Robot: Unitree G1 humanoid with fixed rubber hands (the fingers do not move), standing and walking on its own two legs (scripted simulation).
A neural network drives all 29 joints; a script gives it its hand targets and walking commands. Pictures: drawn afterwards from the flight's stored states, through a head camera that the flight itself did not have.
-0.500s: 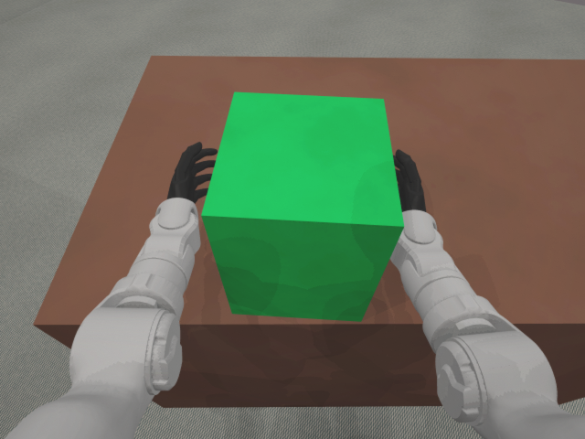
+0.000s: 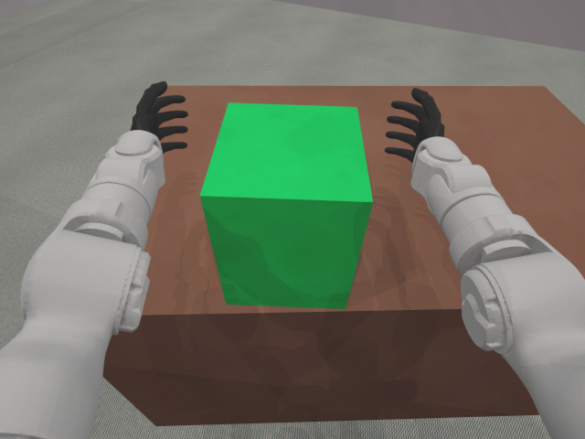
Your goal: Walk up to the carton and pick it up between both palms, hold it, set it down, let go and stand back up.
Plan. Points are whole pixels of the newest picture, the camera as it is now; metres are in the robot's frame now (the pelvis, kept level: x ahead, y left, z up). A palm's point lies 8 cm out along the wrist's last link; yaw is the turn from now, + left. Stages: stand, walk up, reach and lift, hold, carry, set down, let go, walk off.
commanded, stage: set down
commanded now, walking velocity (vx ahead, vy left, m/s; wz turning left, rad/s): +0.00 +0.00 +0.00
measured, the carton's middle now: (289, 209) +0.47 -0.01 +0.06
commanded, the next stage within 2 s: none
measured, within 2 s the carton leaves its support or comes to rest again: neither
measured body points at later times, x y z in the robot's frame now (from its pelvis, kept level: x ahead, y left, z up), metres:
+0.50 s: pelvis +0.00 -0.02 +0.01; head +0.02 +0.00 +0.46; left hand +0.50 +0.18 +0.24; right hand +0.46 -0.20 +0.24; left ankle +0.02 +0.11 -0.74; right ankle +0.04 -0.12 -0.74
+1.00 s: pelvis +0.01 -0.01 +0.01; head +0.01 +0.01 +0.46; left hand +0.45 +0.20 +0.17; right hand +0.41 -0.19 +0.17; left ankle +0.02 +0.11 -0.74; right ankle +0.04 -0.12 -0.74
